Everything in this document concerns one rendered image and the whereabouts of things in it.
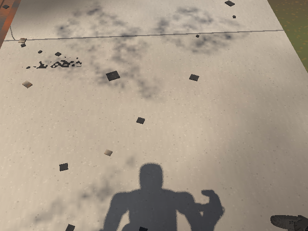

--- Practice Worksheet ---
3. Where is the right robot hand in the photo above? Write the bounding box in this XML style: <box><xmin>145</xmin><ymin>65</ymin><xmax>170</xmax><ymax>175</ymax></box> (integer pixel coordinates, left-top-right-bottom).
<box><xmin>270</xmin><ymin>215</ymin><xmax>308</xmax><ymax>231</ymax></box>

